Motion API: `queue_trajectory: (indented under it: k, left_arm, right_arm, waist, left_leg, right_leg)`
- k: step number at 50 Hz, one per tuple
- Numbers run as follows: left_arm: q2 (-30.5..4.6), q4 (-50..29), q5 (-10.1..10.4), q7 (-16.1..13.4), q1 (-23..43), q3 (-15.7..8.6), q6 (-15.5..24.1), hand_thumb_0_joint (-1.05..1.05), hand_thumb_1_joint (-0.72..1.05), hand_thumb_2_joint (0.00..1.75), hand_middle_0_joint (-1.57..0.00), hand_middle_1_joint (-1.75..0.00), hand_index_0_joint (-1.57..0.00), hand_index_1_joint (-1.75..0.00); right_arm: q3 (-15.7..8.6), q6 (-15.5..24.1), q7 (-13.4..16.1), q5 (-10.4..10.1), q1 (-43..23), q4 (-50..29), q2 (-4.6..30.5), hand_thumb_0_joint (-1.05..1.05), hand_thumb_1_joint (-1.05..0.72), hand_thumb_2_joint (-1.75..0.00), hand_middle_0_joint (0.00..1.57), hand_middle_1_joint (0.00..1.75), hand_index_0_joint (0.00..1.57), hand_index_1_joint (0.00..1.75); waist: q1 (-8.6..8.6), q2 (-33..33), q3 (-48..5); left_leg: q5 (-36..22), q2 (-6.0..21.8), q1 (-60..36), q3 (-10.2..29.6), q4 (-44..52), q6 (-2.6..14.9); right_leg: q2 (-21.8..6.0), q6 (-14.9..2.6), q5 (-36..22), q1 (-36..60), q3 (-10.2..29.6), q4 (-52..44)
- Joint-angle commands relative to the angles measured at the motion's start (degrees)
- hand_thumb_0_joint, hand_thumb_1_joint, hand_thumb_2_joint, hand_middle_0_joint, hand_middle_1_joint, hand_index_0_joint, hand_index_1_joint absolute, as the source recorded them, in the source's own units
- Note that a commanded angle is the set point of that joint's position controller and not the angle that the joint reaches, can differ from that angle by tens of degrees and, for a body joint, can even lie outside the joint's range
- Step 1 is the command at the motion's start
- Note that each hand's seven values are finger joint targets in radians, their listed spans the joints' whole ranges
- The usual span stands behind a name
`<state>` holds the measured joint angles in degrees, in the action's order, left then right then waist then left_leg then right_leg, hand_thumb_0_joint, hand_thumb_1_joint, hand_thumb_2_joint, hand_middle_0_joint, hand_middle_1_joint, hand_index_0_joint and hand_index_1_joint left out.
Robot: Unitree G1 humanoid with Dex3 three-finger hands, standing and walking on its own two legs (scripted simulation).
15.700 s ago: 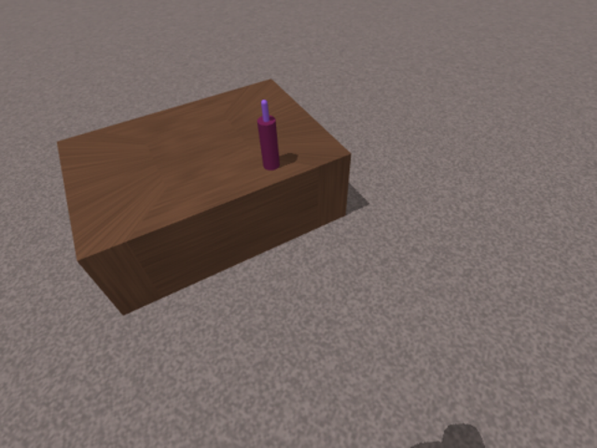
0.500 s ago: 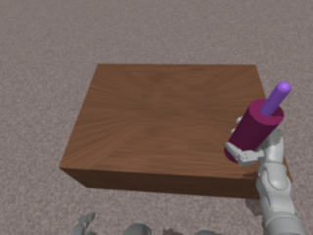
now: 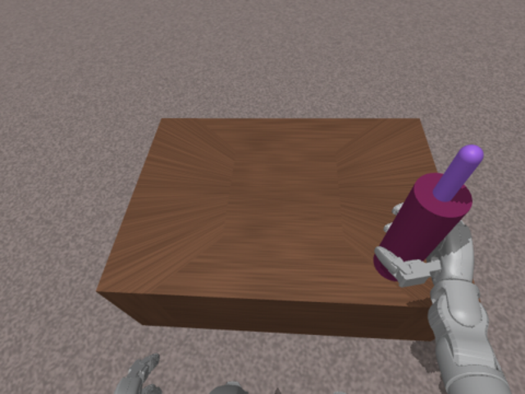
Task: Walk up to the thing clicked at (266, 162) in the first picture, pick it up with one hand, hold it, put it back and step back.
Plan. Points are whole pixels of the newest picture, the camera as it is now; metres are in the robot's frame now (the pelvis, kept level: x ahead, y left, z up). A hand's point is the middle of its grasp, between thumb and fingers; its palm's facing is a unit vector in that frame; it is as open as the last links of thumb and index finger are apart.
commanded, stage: hold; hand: right
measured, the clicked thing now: (423, 220) +0.33 -0.17 +0.10
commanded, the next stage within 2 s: none
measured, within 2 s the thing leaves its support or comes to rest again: neither
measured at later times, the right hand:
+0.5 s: hand (408, 243) +0.33 -0.17 +0.04, palm faces +0.15 +0.99 -0.02, open 9.1 cm
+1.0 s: hand (407, 246) +0.32 -0.17 +0.04, palm faces +0.15 +0.99 -0.01, open 9.1 cm
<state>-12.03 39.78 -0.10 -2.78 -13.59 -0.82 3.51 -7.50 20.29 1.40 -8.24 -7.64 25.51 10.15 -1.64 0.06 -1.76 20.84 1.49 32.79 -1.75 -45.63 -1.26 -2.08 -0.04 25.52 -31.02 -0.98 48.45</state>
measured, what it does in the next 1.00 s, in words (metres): stands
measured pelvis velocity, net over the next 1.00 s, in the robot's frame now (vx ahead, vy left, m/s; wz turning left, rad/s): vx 0.00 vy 0.00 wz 0.00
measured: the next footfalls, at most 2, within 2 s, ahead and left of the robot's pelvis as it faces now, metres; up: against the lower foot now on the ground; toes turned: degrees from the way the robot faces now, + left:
none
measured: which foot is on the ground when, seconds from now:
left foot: down 0.00-1.00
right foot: down 0.00-1.00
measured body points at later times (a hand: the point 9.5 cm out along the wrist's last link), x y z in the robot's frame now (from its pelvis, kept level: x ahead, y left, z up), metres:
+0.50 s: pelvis +0.00 +0.00 +0.01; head +0.05 -0.01 +0.45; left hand +0.13 +0.25 -0.10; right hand +0.31 -0.22 +0.05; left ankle +0.02 +0.14 -0.70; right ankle -0.01 -0.11 -0.70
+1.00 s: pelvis +0.00 +0.00 +0.01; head +0.04 +0.00 +0.45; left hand +0.12 +0.25 -0.10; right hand +0.31 -0.22 +0.05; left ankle +0.02 +0.14 -0.70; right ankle -0.01 -0.11 -0.70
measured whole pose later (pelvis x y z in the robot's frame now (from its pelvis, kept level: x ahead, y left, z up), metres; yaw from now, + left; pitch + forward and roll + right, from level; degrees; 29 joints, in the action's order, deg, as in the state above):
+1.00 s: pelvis +0.00 +0.00 +0.01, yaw +0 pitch +6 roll +1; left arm -11.8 40.2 0.0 -3.1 -13.1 -0.3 4.7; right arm -7.0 19.0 1.0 -8.6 -6.0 24.0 9.9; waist -1.4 0.2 -1.0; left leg 19.7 1.5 29.5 -1.9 -43.3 -1.0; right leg -2.0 0.2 24.1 -27.7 -0.9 45.7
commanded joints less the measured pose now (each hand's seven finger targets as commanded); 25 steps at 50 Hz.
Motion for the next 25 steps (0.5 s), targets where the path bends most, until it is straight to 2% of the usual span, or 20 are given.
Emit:
queue_trajectory:
  k: [1, 3, 4, 5, 6, 7, 10, 11, 12, 13, 14, 15, 16, 17, 19, 21, 23, 24, 25]
  left_arm:
    - [-7.5, -6.5, 0.1, -0.9, 0.1, -2.4, 2.3, 0.00, 0.89, 0.91, -0.20, -0.31, -0.20, -0.31]
    - [-7.8, -6.5, 0.1, -0.8, 0.2, -2.4, 2.3, 0.00, 0.89, 0.90, -0.20, -0.31, -0.20, -0.31]
    - [-7.6, -6.6, 0.1, -0.8, 0.5, -2.2, 2.2, 0.00, 0.89, 0.90, -0.20, -0.31, -0.20, -0.31]
    - [-8.0, -6.3, 0.1, -0.9, 0.0, -2.7, 2.3, 0.00, 0.89, 0.90, -0.20, -0.31, -0.20, -0.31]
    - [-8.5, -6.1, 0.0, -0.8, 0.0, -3.1, 2.4, 0.00, 0.90, 0.90, -0.20, -0.31, -0.20, -0.31]
    - [-8.0, -6.4, 0.0, -0.8, 0.1, -2.8, 2.4, 0.00, 0.89, 0.90, -0.20, -0.31, -0.20, -0.31]
    - [-8.1, -6.0, 0.0, -0.8, -0.1, -2.9, 2.4, 0.00, 0.90, 0.90, -0.20, -0.31, -0.20, -0.31]
    - [-8.3, -6.1, 0.1, -0.8, 0.0, -2.8, 2.5, 0.00, 0.90, 0.90, -0.20, -0.31, -0.20, -0.31]
    - [-7.8, -6.3, 0.1, -0.7, 0.0, -2.6, 2.4, 0.00, 0.88, 0.90, -0.20, -0.31, -0.20, -0.31]
    - [-8.0, -6.3, 0.1, -0.8, 0.0, -2.8, 2.6, 0.00, 0.89, 0.90, -0.20, -0.31, -0.20, -0.31]
    - [-7.3, -6.4, 0.1, -0.7, 0.2, -2.3, 2.6, 0.00, 0.89, 0.91, -0.20, -0.31, -0.20, -0.31]
    - [-7.1, -6.5, 0.2, -0.7, 0.6, -2.1, 2.6, 0.00, 0.89, 0.90, -0.20, -0.31, -0.20, -0.31]
    - [-7.7, -6.4, 0.2, -0.7, 0.8, -2.5, 2.7, 0.00, 0.89, 0.90, -0.20, -0.31, -0.20, -0.31]
    - [-7.8, -6.5, 0.1, -0.7, 0.9, -2.5, 2.9, 0.00, 0.89, 0.90, -0.20, -0.31, -0.20, -0.31]
    - [-7.9, -6.4, 0.2, -0.7, 1.0, -2.4, 2.8, 0.00, 0.89, 0.90, -0.20, -0.31, -0.20, -0.31]
    - [-7.6, -6.4, 0.2, -0.7, 0.6, -2.5, 2.8, 0.00, 0.89, 0.90, -0.20, -0.31, -0.20, -0.31]
    - [-8.2, -5.8, 0.1, -0.9, 0.0, -2.7, 2.9, 0.00, 0.89, 0.90, -0.20, -0.31, -0.20, -0.31]
    - [-7.7, -6.2, 0.1, -0.7, 0.8, -2.2, 2.7, 0.00, 0.88, 0.91, -0.20, -0.31, -0.20, -0.31]
    - [-7.8, -6.1, 0.1, -0.8, 0.4, -2.5, 2.8, 0.00, 0.89, 0.90, -0.20, -0.31, -0.20, -0.31]
  right_arm:
    - [-3.2, 7.0, 0.0, -1.1, -20.3, -19.3, 7.8, 0.00, -0.18, -1.29, 1.27, 1.41, 1.31, 1.41]
    - [-2.3, 6.9, -0.1, -1.3, -20.9, -21.2, 7.4, 0.00, -0.19, -1.30, 1.28, 1.42, 1.32, 1.42]
    - [-2.9, 6.9, 0.0, -1.3, -21.8, -20.8, 8.0, 0.00, -0.19, -1.30, 1.28, 1.42, 1.32, 1.42]
    - [-2.6, 6.5, -0.1, -1.2, -18.9, -18.5, 6.9, 0.00, -0.18, -1.30, 1.27, 1.41, 1.31, 1.41]
    - [-1.5, 6.3, -0.3, -1.3, -19.3, -19.5, 5.9, 0.00, -0.20, -1.29, 1.28, 1.41, 1.31, 1.41]
    - [-3.0, 6.4, -0.1, -1.4, -20.0, -20.8, 7.6, 0.00, -0.19, -1.30, 1.29, 1.42, 1.32, 1.42]
    - [-1.7, 6.2, -0.4, -1.3, -19.4, -19.4, 6.3, 0.00, -0.20, -1.29, 1.28, 1.41, 1.32, 1.41]
    - [-2.4, 6.3, -0.3, -1.5, -20.6, -20.8, 7.0, 0.00, -0.17, -1.30, 1.28, 1.42, 1.32, 1.42]
    - [-2.3, 6.3, -0.3, -1.4, -19.8, -21.2, 7.3, 0.00, -0.18, -1.30, 1.28, 1.42, 1.32, 1.42]
    - [-2.4, 6.1, -0.4, -1.5, -20.2, -20.3, 7.0, 0.00, -0.17, -1.30, 1.28, 1.42, 1.32, 1.42]
    - [-2.5, 6.3, -0.2, -1.4, -19.8, -21.7, 7.1, 0.00, -0.19, -1.31, 1.29, 1.43, 1.33, 1.43]
    - [-1.8, 6.3, -0.2, -1.4, -20.9, -20.9, 6.9, 0.00, -0.19, -1.32, 1.29, 1.43, 1.33, 1.43]
    - [-2.8, 6.1, -0.1, -1.5, -19.8, -19.2, 7.1, 0.00, -0.19, -1.30, 1.28, 1.42, 1.32, 1.42]
    - [-2.3, 6.1, -0.3, -1.5, -20.6, -20.7, 6.9, 0.00, -0.20, -1.30, 1.28, 1.42, 1.32, 1.42]
    - [-3.3, 6.0, -0.2, -1.3, -19.4, -20.0, 8.0, 0.00, -0.19, -1.32, 1.30, 1.44, 1.34, 1.44]
    - [-2.0, 6.1, -0.4, -1.4, -19.4, -22.0, 6.7, 0.00, -0.21, -1.32, 1.30, 1.44, 1.34, 1.44]
    - [-2.4, 5.7, -0.6, -1.3, -19.2, -18.8, 6.8, 0.00, -0.17, -1.31, 1.29, 1.43, 1.33, 1.43]
    - [-2.6, 5.9, -0.6, -1.5, -20.2, -20.5, 7.5, 0.00, -0.17, -1.31, 1.29, 1.43, 1.33, 1.43]
    - [-2.0, 6.1, -0.7, -1.5, -21.3, -20.4, 6.7, 0.00, -0.18, -1.32, 1.29, 1.44, 1.33, 1.44]
  waist:
    - [0.34, 2.1, -20.6]
    - [0.20, 3.2, -20.6]
    - [0.39, 4.3, -19.3]
    - [0.17, 2.7, -19.4]
    - [0.03, 2.7, -20.2]
    - [0.51, 3.8, -20.6]
    - [-0.03, 2.9, -19.5]
    - [0.12, 3.4, -19.5]
    - [0.58, 3.3, -19.9]
    - [0.10, 2.4, -19.6]
    - [0.65, 2.4, -19.1]
    - [0.23, 2.4, -17.9]
    - [0.38, 2.3, -18.0]
    - [0.56, 2.6, -18.4]
    - [0.78, 3.1, -18.5]
    - [0.60, 2.7, -20.1]
    - [0.10, 2.4, -19.5]
    - [0.37, 3.3, -17.9]
    - [0.25, 2.9, -19.0]
  left_leg:
    - [-17.6, -1.6, -11.8, -0.4, 4.7, 1.80]
    - [-17.9, -1.6, -11.2, -0.5, 4.6, 1.89]
    - [-17.2, -1.5, -11.1, -0.3, 5.0, 1.85]
    - [-17.3, -1.8, -11.1, -0.7, 4.9, 1.83]
    - [-17.4, -1.8, -11.0, -0.7, 5.1, 1.80]
    - [-18.2, -1.6, -12.1, -0.5, 5.2, 1.83]
    - [-18.8, -1.8, -11.0, -0.8, 5.0, 1.82]
    - [-18.5, -1.9, -10.9, -0.8, 5.0, 1.88]
    - [-18.7, -1.6, -12.4, -0.5, 5.3, 1.87]
    - [-18.2, -1.7, -12.0, -0.6, 5.5, 1.81]
    - [-18.4, -1.6, -12.7, -0.6, 5.4, 1.87]
    - [-17.5, -1.5, -12.4, -0.4, 5.8, 1.74]
    - [-17.4, -1.5, -12.6, -0.3, 6.1, 1.73]
    - [-17.1, -1.5, -12.7, -0.4, 6.1, 1.67]
    - [-17.0, -1.6, -12.2, -0.4, 6.0, 1.84]
    - [-19.4, -1.4, -13.8, -0.3, 5.9, 1.71]
    - [-20.3, -1.6, -12.6, -0.4, 5.7, 1.88]
    - [-19.2, -1.5, -12.8, -0.3, 5.8, 1.88]
    - [-18.9, -1.4, -12.7, -0.2, 6.0, 1.77]
  right_leg:
    - [1.0, 0.28, -20.2, 8.1, 1.1, -7.2]
    - [0.9, 0.47, -21.1, 9.3, 1.2, -7.5]
    - [1.0, 0.49, -20.3, 8.8, 1.1, -7.6]
    - [0.8, 0.61, -21.1, 8.8, 1.4, -7.9]
    - [0.8, 0.58, -21.1, 9.6, 1.4, -7.9]
    - [0.9, 0.58, -21.6, 9.7, 1.2, -7.8]
    - [0.7, 0.70, -23.7, 10.1, 1.5, -7.7]
    - [0.5, 0.81, -23.9, 10.9, 1.7, -8.1]
    - [0.8, 0.66, -23.0, 10.3, 1.4, -8.0]
    - [0.8, 0.47, -22.2, 9.7, 1.4, -8.1]
    - [0.9, 0.52, -21.9, 9.4, 1.4, -8.4]
    - [1.0, 0.33, -20.3, 8.8, 1.1, -8.5]
    - [1.1, 0.25, -19.9, 8.6, 1.0, -8.4]
    - [1.1, 0.25, -19.5, 8.7, 1.1, -8.6]
    - [1.0, 0.44, -20.1, 9.7, 1.1, -8.8]
    - [1.1, 0.37, -21.9, 10.7, 1.0, -8.3]
    - [1.0, 0.56, -23.8, 10.6, 1.1, -8.3]
    - [1.0, 0.53, -22.5, 9.6, 1.1, -8.6]
    - [1.1, 0.42, -21.8, 10.1, 1.0, -8.3]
